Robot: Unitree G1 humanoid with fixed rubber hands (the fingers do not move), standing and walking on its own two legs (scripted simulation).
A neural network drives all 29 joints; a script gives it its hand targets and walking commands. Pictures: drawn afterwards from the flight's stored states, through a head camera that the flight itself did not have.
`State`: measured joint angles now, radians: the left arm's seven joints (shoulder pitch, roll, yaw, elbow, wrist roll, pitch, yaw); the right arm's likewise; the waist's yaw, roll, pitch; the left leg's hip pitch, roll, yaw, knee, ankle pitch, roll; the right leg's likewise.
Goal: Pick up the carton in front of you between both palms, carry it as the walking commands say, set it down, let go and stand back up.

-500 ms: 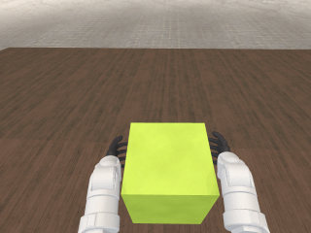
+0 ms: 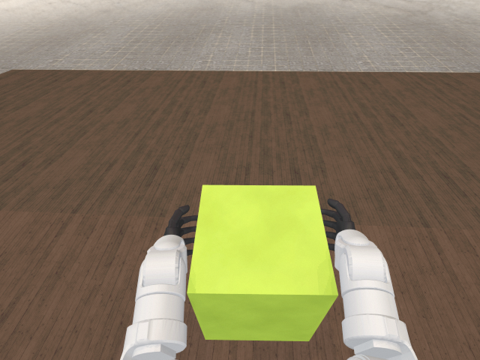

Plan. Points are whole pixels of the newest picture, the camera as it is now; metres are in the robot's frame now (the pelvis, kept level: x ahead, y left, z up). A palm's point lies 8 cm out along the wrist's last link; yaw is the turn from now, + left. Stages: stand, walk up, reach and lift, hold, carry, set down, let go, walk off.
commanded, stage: hold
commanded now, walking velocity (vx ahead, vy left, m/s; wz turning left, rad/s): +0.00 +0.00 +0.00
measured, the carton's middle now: (257, 266) +0.29 +0.00 -0.03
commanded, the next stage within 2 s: carry in 0.42 s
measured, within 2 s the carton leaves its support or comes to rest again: neither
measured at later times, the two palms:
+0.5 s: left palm (175, 243) +0.29 +0.15 +0.05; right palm (345, 237) +0.30 -0.15 +0.06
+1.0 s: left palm (188, 178) +0.43 +0.14 +0.09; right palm (337, 179) +0.42 -0.16 +0.09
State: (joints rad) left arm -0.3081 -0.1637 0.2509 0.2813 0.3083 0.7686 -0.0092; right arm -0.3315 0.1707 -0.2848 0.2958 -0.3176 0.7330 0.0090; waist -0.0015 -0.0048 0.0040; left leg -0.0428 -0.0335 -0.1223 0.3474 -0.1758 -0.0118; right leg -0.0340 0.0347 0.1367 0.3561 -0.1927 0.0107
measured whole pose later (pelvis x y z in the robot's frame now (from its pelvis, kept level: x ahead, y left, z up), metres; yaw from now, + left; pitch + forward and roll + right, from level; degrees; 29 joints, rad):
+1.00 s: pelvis +0.18 +0.00 +0.00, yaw -3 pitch +6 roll +1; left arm -0.02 -0.13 0.08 -0.45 0.06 1.22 0.12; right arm -0.04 0.13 -0.05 -0.42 -0.07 1.18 -0.11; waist 0.00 0.00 -0.17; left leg -0.24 0.02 0.21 0.39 -0.26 0.04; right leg -0.47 -0.08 -0.09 0.98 -0.41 -0.01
